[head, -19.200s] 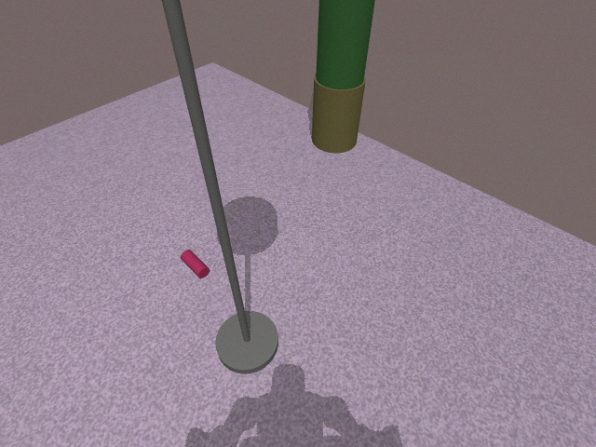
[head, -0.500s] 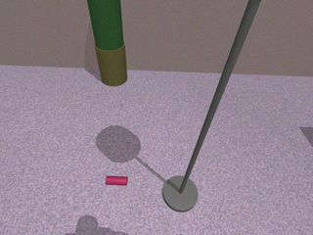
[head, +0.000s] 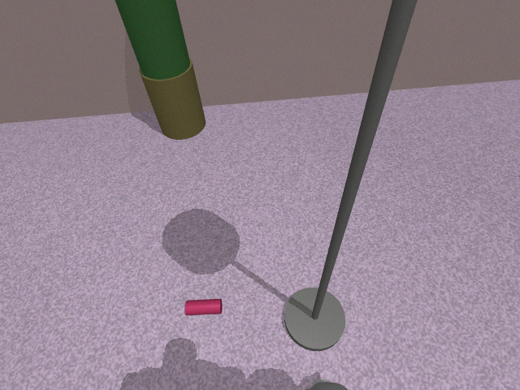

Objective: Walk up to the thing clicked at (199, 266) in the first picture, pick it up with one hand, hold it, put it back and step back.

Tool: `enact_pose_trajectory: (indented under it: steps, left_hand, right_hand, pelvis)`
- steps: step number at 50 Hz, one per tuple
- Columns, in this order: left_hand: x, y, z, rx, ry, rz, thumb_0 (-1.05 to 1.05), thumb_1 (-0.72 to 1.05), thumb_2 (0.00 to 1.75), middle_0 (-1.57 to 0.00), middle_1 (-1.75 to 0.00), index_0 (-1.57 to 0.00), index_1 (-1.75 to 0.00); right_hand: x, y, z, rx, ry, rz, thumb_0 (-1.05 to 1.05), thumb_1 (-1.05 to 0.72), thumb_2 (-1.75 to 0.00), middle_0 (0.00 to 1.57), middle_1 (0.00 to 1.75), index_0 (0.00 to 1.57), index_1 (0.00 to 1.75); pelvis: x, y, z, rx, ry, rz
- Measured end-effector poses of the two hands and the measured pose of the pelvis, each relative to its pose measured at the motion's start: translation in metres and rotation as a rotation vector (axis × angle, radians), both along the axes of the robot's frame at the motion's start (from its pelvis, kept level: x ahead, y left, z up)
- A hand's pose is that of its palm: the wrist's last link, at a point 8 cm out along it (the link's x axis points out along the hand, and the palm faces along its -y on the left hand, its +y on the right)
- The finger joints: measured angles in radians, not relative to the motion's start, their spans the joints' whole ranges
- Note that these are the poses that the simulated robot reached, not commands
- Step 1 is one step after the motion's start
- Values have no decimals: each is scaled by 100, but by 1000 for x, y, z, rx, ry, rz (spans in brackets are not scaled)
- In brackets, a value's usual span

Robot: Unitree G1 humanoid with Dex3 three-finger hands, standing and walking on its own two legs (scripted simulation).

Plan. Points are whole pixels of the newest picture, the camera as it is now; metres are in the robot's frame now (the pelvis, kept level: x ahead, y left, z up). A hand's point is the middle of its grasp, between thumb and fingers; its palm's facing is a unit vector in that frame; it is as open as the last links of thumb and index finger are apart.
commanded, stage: walk up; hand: left
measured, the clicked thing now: (203, 307) +0.50 +0.26 -0.73
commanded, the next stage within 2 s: none
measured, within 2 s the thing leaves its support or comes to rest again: neither
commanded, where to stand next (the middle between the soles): +0.09 +0.00 m, yaw +0 degrees
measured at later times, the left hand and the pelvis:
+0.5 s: hand out of the picture +0.09 +0.27 -0.14, palm faces +0.00 -0.95 -0.31, open 7.4 cm; pelvis +0.01 +0.02 +0.02, yaw +0 degrees
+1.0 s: hand out of the picture +0.10 +0.25 -0.13, palm faces +0.03 -0.95 -0.32, open 7.4 cm; pelvis +0.03 +0.00 +0.03, yaw +1 degrees
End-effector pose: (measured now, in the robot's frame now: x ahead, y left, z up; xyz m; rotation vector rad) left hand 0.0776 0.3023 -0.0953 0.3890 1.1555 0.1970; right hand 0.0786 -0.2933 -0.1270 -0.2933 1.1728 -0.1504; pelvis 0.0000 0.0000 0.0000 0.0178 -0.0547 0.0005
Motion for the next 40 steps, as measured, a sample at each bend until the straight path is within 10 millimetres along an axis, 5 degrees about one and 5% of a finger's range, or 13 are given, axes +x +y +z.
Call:
enact_pose_trajectory:
  steps: [11, 19, 31, 40]
  left_hand:
    - [29, -9, -1, -85, -61, -5, 1, 90, 90, -21, -30, -21, -30]
    - [24, 5, -7, -111, -29, 34, 1, 90, 90, -21, -30, -21, -30]
    - [-12, 15, -4, -74, 114, 113, 1, 91, 90, -20, -30, -20, -30]
    - [-8, 7, 2, -63, 116, 133, 1, 91, 90, -20, -30, -20, -30]
  right_hand:
    - [-24, 2, 18, -38, 57, -12, 1, -90, -89, 21, 30, 20, 30]
    - [-31, -1, 37, -91, 84, -26, 1, -90, -89, 21, 30, 20, 30]
    - [16, 6, 32, -59, 56, 3, 1, -90, -89, 21, 30, 20, 30]
    - [55, 12, 28, -20, 2, 22, 1, -90, -89, 21, 30, 20, 30]
  pelvis:
    - [1, 10, 12, 3, 6, 2]
    - [6, 16, 18, -6, -1, -2]
    - [21, 15, 23, -12, 4, 9]
    - [31, 10, 24, -14, 9, 17]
